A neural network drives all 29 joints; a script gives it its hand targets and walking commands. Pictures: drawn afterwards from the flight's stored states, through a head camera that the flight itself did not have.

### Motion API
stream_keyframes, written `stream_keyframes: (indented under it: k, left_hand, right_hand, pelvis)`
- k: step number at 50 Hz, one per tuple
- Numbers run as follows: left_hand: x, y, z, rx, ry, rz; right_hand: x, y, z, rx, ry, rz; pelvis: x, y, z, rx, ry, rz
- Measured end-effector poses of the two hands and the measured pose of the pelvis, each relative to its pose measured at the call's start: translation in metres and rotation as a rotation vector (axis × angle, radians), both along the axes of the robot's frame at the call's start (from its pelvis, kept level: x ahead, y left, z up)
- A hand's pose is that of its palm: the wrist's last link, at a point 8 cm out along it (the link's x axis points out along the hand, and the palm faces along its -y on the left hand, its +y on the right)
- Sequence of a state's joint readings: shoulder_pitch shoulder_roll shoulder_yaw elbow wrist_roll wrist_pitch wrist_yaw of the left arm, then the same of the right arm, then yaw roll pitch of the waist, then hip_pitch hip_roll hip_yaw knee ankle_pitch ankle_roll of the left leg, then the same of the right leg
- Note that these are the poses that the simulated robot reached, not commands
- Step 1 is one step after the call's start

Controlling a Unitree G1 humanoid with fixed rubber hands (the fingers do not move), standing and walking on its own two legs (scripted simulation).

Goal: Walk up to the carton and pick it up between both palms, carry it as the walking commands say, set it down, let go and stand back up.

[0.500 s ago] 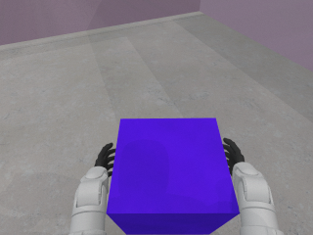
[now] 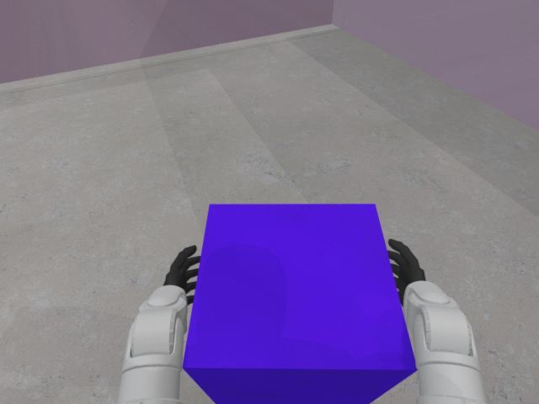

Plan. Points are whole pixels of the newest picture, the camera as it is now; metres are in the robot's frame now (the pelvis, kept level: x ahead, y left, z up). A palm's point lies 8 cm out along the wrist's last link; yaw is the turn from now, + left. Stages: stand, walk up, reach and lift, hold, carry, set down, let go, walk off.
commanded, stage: reach and lift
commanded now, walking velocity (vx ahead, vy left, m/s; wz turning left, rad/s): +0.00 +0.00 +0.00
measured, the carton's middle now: (290, 312) +0.28 +0.00 -0.04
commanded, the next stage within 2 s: hold in 0.48 s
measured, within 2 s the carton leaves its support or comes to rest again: neither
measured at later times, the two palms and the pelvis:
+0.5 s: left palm (176, 298) +0.27 +0.17 +0.03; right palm (413, 295) +0.28 -0.18 +0.04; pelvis +0.00 +0.00 +0.00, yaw +0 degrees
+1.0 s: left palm (173, 302) +0.27 +0.18 +0.03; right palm (412, 298) +0.27 -0.18 +0.04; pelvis +0.00 +0.00 +0.00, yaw +0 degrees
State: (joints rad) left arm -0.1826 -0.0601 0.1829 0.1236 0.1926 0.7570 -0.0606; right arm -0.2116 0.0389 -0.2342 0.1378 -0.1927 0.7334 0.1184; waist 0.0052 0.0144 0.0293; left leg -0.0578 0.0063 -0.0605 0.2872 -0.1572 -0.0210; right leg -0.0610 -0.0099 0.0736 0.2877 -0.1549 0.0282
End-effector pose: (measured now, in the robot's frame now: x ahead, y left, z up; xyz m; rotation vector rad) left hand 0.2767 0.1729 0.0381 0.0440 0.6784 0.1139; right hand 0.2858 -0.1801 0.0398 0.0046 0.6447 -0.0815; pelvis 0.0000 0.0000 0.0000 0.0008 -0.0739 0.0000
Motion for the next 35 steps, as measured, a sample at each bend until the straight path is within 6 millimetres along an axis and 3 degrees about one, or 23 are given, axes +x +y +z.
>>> stream_keyframes:
  k: [10, 18, 35]
  left_hand:
    - [0.000, 0.006, -0.002, -0.013, 0.000, 0.003]
    - [-0.001, 0.002, -0.002, -0.009, -0.004, -0.020]
    - [-0.012, 0.003, -0.003, 0.002, -0.002, -0.012]
  right_hand:
    - [0.002, 0.006, 0.003, -0.013, 0.001, 0.000]
    - [-0.007, 0.002, 0.002, -0.009, -0.003, -0.024]
    - [-0.013, 0.003, 0.000, -0.003, -0.001, -0.014]
  pelvis:
    - [0.005, 0.000, 0.001, -0.002, -0.004, 0.013]
    - [0.008, 0.002, 0.001, -0.002, -0.006, 0.008]
    - [0.002, -0.002, 0.001, -0.001, -0.013, 0.007]
